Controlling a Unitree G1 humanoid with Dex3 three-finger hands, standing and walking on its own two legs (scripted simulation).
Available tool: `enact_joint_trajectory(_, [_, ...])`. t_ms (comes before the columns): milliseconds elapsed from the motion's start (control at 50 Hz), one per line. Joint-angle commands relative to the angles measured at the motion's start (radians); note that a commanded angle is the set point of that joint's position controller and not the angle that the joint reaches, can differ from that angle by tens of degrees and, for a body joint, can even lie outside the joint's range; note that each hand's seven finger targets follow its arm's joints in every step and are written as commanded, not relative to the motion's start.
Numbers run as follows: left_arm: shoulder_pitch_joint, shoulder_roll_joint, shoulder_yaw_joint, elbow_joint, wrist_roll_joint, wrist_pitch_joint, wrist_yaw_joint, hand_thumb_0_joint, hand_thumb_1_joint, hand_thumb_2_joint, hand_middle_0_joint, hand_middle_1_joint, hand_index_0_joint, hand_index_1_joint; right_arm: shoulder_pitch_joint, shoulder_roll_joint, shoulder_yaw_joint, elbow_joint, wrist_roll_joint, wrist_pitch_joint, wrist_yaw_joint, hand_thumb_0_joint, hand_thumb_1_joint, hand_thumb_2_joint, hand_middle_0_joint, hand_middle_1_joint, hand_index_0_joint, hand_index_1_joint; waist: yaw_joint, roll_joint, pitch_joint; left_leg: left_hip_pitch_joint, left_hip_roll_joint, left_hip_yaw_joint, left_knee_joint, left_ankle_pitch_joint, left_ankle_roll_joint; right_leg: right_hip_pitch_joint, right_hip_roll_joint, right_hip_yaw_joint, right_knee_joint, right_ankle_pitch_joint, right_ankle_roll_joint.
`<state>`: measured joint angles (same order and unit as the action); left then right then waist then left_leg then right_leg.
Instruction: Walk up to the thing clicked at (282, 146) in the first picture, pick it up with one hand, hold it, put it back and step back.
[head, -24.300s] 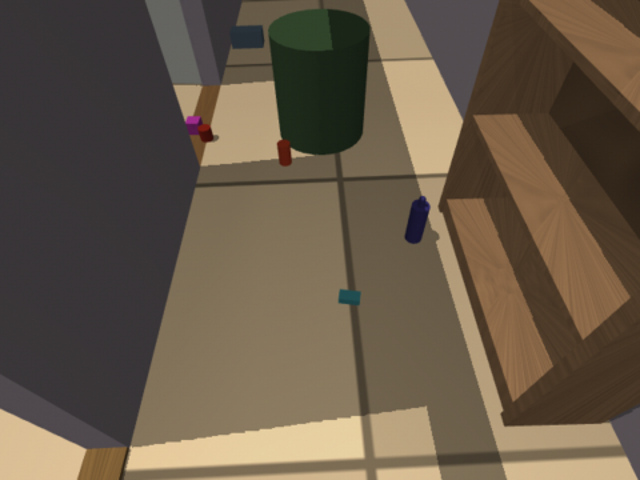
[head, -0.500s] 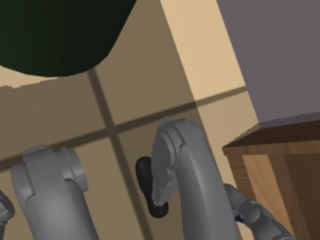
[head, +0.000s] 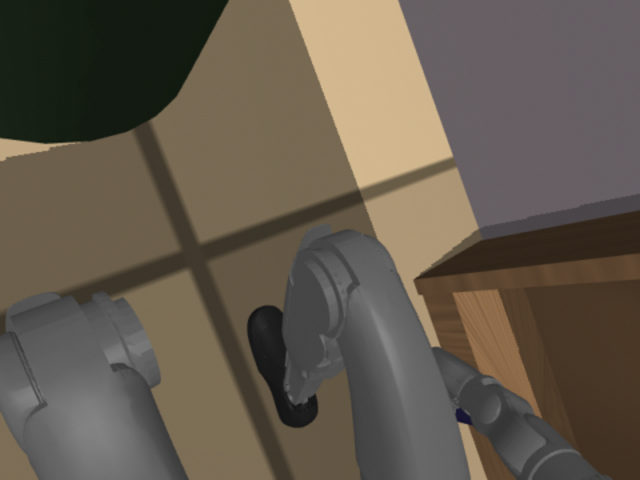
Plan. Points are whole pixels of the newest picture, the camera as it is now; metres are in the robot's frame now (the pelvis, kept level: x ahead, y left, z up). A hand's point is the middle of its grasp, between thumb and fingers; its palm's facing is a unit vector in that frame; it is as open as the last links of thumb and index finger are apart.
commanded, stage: lower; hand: left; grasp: from the side
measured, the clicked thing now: out of the picture +0.44 +0.31 -0.22
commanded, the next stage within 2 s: loosen in 0.12 s
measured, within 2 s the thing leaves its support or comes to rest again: rests again in 0.80 s
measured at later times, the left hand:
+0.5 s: hand out of the picture +0.44 +0.30 -0.18, palm faces +0.43 -0.90 +0.00, open 6.6 cm
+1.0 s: hand out of the picture +0.45 +0.31 -0.18, palm faces +0.46 -0.89 +0.01, open 15.6 cm
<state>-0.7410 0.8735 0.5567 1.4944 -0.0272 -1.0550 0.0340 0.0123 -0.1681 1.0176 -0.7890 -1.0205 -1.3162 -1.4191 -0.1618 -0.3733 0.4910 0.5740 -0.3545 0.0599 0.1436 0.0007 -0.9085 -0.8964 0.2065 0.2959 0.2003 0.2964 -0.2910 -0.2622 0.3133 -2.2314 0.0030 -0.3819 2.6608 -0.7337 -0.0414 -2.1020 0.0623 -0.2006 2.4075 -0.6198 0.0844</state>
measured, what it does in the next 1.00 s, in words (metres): stands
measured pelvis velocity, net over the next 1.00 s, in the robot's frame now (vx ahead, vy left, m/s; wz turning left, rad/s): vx -0.01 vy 0.01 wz -0.03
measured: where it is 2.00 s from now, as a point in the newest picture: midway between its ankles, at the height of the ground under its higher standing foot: (213, 435)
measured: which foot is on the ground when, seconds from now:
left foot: down 0.00-1.00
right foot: down 0.00-1.00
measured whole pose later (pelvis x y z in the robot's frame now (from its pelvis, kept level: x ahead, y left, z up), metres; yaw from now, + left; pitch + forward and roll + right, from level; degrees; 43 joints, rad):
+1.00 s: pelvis -0.01 +0.01 +0.00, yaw -2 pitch +13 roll -19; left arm -0.74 0.91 0.57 1.51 -0.05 -1.11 0.04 -0.01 -0.39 0.19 -0.28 -0.21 -0.27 -0.21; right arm -0.18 -0.37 0.55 0.53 -0.37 0.08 0.14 0.00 -0.91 -0.89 0.21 0.30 0.20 0.30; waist -0.29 -0.29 0.33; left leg -2.21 0.02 -0.41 2.67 -0.73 -0.02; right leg -2.06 0.08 -0.23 2.38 -0.60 0.09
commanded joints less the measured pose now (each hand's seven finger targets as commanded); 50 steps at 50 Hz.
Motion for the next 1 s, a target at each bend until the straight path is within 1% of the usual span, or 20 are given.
enact_joint_trajectory(0, [-0.235, 0.209, 0.005, -0.156, -0.002, -0.099, 0.008, 0.000, 0.440, 1.298, -1.307, -1.434, -1.324, -1.424, 0.066, -0.359, -0.100, -0.008, -0.013, 0.015, -0.022, 0.000, -0.902, -0.902, 0.199, 0.300, 0.199, 0.300, -0.114, 0.591, -0.625, 0.433, 0.073, 0.112, -0.326, 0.214, 0.008, 0.334, 0.026, -0.139, -0.155, 0.230, -0.076])
enact_joint_trajectory(120, [-0.232, 0.201, -0.018, -0.114, -0.007, -0.099, 0.010, 0.000, 0.464, 1.307, -1.314, -1.446, -1.334, -1.434, 0.056, -0.363, -0.083, -0.013, -0.017, 0.018, -0.027, 0.000, -0.897, -0.900, 0.200, 0.300, 0.200, 0.300, -0.134, 0.555, -0.608, 0.417, 0.075, 0.100, -0.311, 0.217, 0.014, 0.340, 0.032, -0.145, -0.164, 0.242, -0.070])
enact_joint_trajectory(160, [-0.233, 0.211, -0.022, -0.103, -0.002, -0.102, 0.012, 0.000, 0.425, 1.298, -1.317, -1.437, -1.335, -1.428, 0.041, -0.365, -0.081, -0.021, -0.017, 0.020, -0.027, 0.000, -0.896, -0.900, 0.200, 0.300, 0.199, 0.300, -0.132, 0.555, -0.573, 0.401, 0.075, 0.095, -0.325, 0.184, 0.013, 0.312, 0.032, -0.155, -0.163, 0.210, -0.074])
enact_joint_trajectory(180, [-0.226, 0.191, -0.024, -0.093, -0.004, -0.102, 0.013, 0.000, 0.444, 1.306, -1.320, -1.446, -1.339, -1.435, 0.043, -0.363, -0.081, -0.022, -0.020, 0.023, -0.026, 0.000, -0.893, -0.898, 0.200, 0.300, 0.200, 0.300, -0.136, 0.551, -0.571, 0.408, 0.076, 0.093, -0.325, 0.185, 0.012, 0.318, 0.033, -0.157, -0.165, 0.212, -0.071])
enact_joint_trajectory(200, [-0.226, 0.197, -0.031, -0.091, -0.003, -0.103, 0.012, 0.000, 0.444, 1.295, -1.328, -1.437, -1.345, -1.428, 0.036, -0.363, -0.080, -0.026, -0.018, 0.021, -0.026, 0.000, -0.892, -0.898, 0.200, 0.300, 0.199, 0.300, -0.134, 0.544, -0.555, 0.384, 0.075, 0.094, -0.327, 0.151, 0.016, 0.301, 0.035, -0.155, -0.169, 0.183, -0.075])
enact_joint_trajectory(220, [-0.231, 0.197, -0.032, -0.096, -0.004, -0.107, 0.013, 0.000, 0.413, 1.216, -1.367, -1.402, -1.384, -1.391, 0.034, -0.363, -0.078, -0.029, -0.020, 0.019, -0.025, 0.000, -0.904, -0.897, 0.200, 0.300, 0.200, 0.300, -0.135, 0.541, -0.556, 0.386, 0.076, 0.093, -0.327, 0.153, 0.016, 0.308, 0.035, -0.156, -0.169, 0.185, -0.074])
enact_joint_trajectory(260, [-0.220, 0.206, -0.024, -0.096, -0.013, -0.111, 0.011, 0.000, 0.282, 1.056, -1.250, -1.242, -1.280, -1.231, 0.032, -0.362, -0.075, -0.032, -0.020, 0.018, -0.025, 0.000, -0.907, -0.892, 0.200, 0.300, 0.200, 0.300, -0.131, 0.536, -0.568, 0.380, 0.073, 0.100, -0.318, 0.141, 0.020, 0.322, 0.039, -0.153, -0.178, 0.182, -0.072])
enact_joint_trajectory(340, [-0.228, 0.194, -0.021, -0.101, -0.030, -0.124, 0.000, 0.000, 0.176, 0.760, -1.087, -1.018, -1.113, -0.990, 0.027, -0.369, -0.075, -0.030, -0.019, 0.013, -0.028, 0.000, -0.912, -0.892, 0.201, 0.300, 0.200, 0.300, -0.137, 0.543, -0.566, 0.405, 0.078, 0.084, -0.327, 0.163, 0.014, 0.310, 0.040, -0.160, -0.169, 0.199, -0.073])
enact_joint_trajectory(420, [-0.232, 0.205, -0.026, -0.096, -0.021, -0.125, -0.003, 0.000, 0.030, 0.620, -0.976, -0.872, -0.996, -0.849, 0.027, -0.370, -0.074, -0.030, -0.021, 0.016, -0.029, 0.000, -0.916, -0.894, 0.201, 0.300, 0.200, 0.300, -0.137, 0.564, -0.548, 0.405, 0.081, 0.082, -0.340, 0.145, 0.011, 0.303, 0.040, -0.162, -0.170, 0.182, -0.076])
enact_joint_trajectory(480, [-0.233, 0.207, -0.033, -0.093, -0.017, -0.125, -0.005, 0.000, -0.161, 0.500, -0.747, -0.662, -0.756, -0.654, 0.028, -0.370, -0.072, -0.030, -0.022, 0.016, -0.029, 0.000, -0.916, -0.899, 0.201, 0.301, 0.200, 0.301, -0.140, 0.569, -0.540, 0.402, 0.080, 0.081, -0.341, 0.137, 0.011, 0.301, 0.040, -0.162, -0.171, 0.177, -0.077])
enact_joint_trajectory(520, [-0.222, 0.200, -0.028, -0.087, -0.017, -0.123, -0.003, 0.000, -0.180, 0.402, -0.646, -0.542, -0.649, -0.535, 0.030, -0.368, -0.072, -0.029, -0.022, 0.018, -0.028, 0.000, -0.918, -0.900, 0.201, 0.301, 0.200, 0.301, -0.137, 0.561, -0.553, 0.416, 0.082, 0.074, -0.340, 0.164, 0.009, 0.308, 0.040, -0.163, -0.168, 0.197, -0.076])
enact_joint_trajectory(580, [-0.202, 0.209, -0.019, -0.076, -0.017, -0.120, 0.002, 0.000, -0.270, 0.348, -0.582, -0.467, -0.579, -0.467, 0.032, -0.373, -0.071, -0.034, -0.022, 0.023, -0.029, 0.000, -0.920, -0.902, 0.201, 0.301, 0.200, 0.301, -0.125, 0.566, -0.552, 0.427, 0.082, 0.070, -0.345, 0.186, 0.006, 0.308, 0.038, -0.165, -0.162, 0.210, -0.078])
enact_joint_trajectory(680, [-0.208, 0.200, -0.017, -0.070, -0.013, -0.121, 0.007, 0.000, -0.300, 0.300, -0.482, -0.378, -0.478, -0.379, 0.025, -0.373, -0.069, -0.041, -0.026, 0.029, -0.026, 0.000, -0.917, -0.903, 0.201, 0.301, 0.200, 0.301, -0.133, 0.573, -0.533, 0.420, 0.082, 0.066, -0.351, 0.173, 0.004, 0.305, 0.038, -0.172, -0.164, 0.199, -0.077])
enact_joint_trajectory(700, [-0.201, 0.208, -0.024, -0.076, -0.011, -0.120, 0.005, 0.000, -0.309, 0.269, -0.435, -0.332, -0.429, -0.334, 0.020, -0.365, -0.067, -0.044, -0.024, 0.028, -0.025, 0.000, -0.914, -0.902, 0.201, 0.301, 0.201, 0.301, -0.121, 0.564, -0.526, 0.399, 0.079, 0.074, -0.344, 0.156, 0.010, 0.299, 0.041, -0.165, -0.169, 0.186, -0.079])
enact_joint_trajectory(760, [-0.209, 0.199, -0.021, -0.081, -0.009, -0.123, 0.010, 0.000, -0.305, 0.226, -0.359, -0.264, -0.356, -0.263, 0.032, -0.369, -0.067, -0.039, -0.030, 0.029, -0.025, 0.000, -0.911, -0.901, 0.201, 0.300, 0.201, 0.300, -0.135, 0.574, -0.551, 0.435, 0.083, 0.069, -0.343, 0.209, 0.005, 0.321, 0.039, -0.166, -0.163, 0.226, -0.076])
enact_joint_trajectory(800, [-0.217, 0.207, -0.020, -0.085, -0.011, -0.125, 0.014, 0.000, -0.364, 0.163, -0.302, -0.198, -0.298, -0.197, 0.027, -0.368, -0.067, -0.042, -0.027, 0.030, -0.025, 0.000, -0.914, -0.902, 0.201, 0.300, 0.201, 0.300, -0.135, 0.563, -0.542, 0.420, 0.084, 0.069, -0.340, 0.197, 0.008, 0.314, 0.039, -0.164, -0.166, 0.219, -0.076])
enact_joint_trajectory(820, [-0.215, 0.200, -0.014, -0.086, -0.017, -0.127, 0.015, 0.000, -0.415, 0.198, -0.240, -0.197, -0.236, -0.200, 0.027, -0.372, -0.068, -0.046, -0.028, 0.030, -0.025, 0.000, -0.900, -0.900, 0.201, 0.301, 0.200, 0.301, -0.137, 0.558, -0.554, 0.428, 0.084, 0.066, -0.342, 0.196, 0.007, 0.320, 0.041, -0.168, -0.167, 0.217, -0.076])
enact_joint_trajectory(860, [-0.222, 0.212, -0.005, -0.093, -0.021, -0.130, 0.015, 0.000, -0.400, 0.164, -0.186, -0.142, -0.181, -0.144, 0.023, -0.377, -0.069, -0.042, -0.027, 0.031, -0.026, 0.000, -0.898, -0.900, 0.201, 0.301, 0.201, 0.301, -0.134, 0.576, -0.536, 0.435, 0.087, 0.062, -0.350, 0.185, 0.005, 0.304, 0.039, -0.167, -0.163, 0.207, -0.077])
enact_joint_trajectory(920, [-0.244, 0.281, 0.028, -0.154, -0.026, -0.137, 0.014, 0.000, -0.453, 0.116, -0.116, -0.079, -0.111, -0.083, 0.030, -0.373, -0.066, -0.045, -0.024, 0.031, -0.028, 0.000, -0.896, -0.900, 0.201, 0.301, 0.201, 0.301, -0.116, 0.586, -0.580, 0.423, 0.085, 0.080, -0.337, 0.176, 0.012, 0.335, 0.042, -0.157, -0.173, 0.199, -0.077])
enact_joint_trajectory(980, [-0.236, 0.357, 0.072, -0.237, -0.016, -0.125, -0.001, 0.000, -0.496, 0.073, -0.075, -0.036, -0.071, -0.038, 0.032, -0.373, -0.075, -0.048, -0.020, 0.034, -0.033, 0.000, -0.904, -0.902, 0.201, 0.300, 0.201, 0.300, -0.080, 0.649, -0.620, 0.450, 0.087, 0.097, -0.346, 0.200, 0.006, 0.349, 0.040, -0.143, -0.166, 0.210, -0.082])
